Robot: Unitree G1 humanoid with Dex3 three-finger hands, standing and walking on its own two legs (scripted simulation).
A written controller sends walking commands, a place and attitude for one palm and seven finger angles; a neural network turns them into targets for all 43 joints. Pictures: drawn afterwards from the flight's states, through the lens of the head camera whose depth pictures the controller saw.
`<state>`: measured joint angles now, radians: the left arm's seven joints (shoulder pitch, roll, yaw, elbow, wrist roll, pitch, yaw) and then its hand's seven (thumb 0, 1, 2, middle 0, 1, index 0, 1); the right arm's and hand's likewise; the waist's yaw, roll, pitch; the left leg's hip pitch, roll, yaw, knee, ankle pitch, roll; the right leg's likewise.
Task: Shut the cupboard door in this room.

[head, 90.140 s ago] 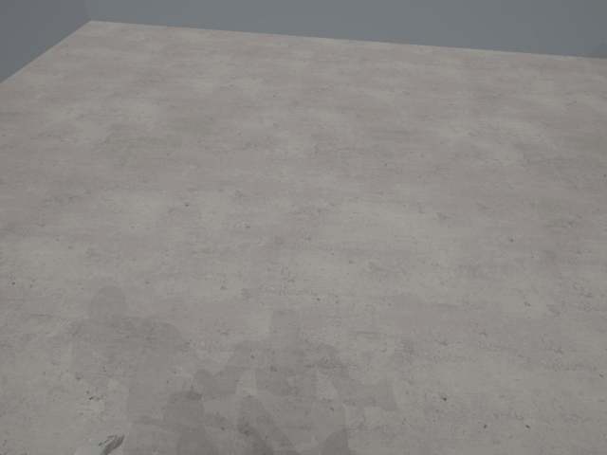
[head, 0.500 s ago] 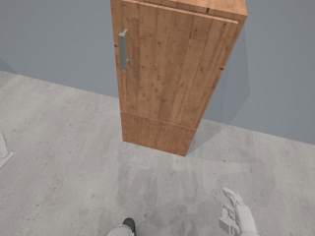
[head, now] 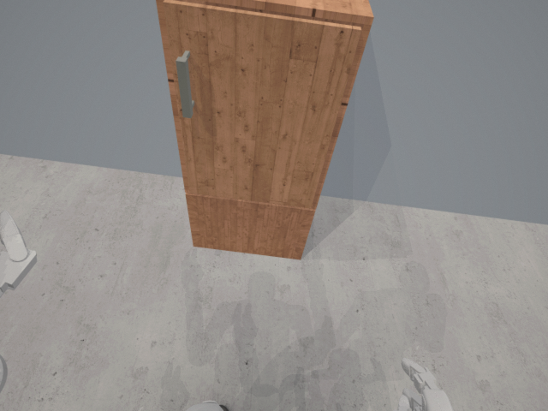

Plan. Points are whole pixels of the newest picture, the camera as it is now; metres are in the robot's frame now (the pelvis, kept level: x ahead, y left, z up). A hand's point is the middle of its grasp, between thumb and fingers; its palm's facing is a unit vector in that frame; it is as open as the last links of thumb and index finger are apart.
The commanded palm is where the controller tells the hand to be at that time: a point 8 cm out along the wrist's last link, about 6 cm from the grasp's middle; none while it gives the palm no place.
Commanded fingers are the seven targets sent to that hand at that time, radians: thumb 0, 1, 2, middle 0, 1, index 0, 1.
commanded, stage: stop stepping back and stand still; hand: left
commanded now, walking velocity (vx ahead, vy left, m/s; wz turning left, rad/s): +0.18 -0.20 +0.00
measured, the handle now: (187, 85) +0.81 +0.21 +0.04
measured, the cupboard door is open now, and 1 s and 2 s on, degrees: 0 0 0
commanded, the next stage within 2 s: let the arm hang, fingers relaxed in 1.42 s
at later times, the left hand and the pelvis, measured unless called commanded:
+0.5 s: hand (34, 268) +0.23 +0.26 +0.15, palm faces +0.43 -0.85 -0.32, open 7.4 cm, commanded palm +0.17 +0.31 +0.19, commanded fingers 0.00 0.90 0.90 -0.20 -0.30 -0.20 -0.30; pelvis +0.03 +0.02 +0.00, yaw +0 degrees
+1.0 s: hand out of the picture +0.22 +0.29 +0.17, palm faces +0.40 -0.82 -0.40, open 7.4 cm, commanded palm +0.16 +0.34 +0.19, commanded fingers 0.00 0.90 0.90 -0.20 -0.30 -0.20 -0.30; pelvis +0.02 +0.04 +0.01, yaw +0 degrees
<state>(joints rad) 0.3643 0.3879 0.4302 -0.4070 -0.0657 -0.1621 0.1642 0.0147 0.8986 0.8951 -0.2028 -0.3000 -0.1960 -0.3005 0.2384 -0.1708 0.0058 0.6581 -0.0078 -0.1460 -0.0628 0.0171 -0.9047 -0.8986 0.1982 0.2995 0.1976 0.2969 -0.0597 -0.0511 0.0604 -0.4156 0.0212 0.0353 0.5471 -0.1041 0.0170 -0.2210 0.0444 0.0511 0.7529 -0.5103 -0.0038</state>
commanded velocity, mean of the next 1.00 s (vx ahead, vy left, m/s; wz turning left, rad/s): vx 0.04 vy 0.00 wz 0.00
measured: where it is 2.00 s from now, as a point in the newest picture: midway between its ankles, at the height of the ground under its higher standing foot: outside the picture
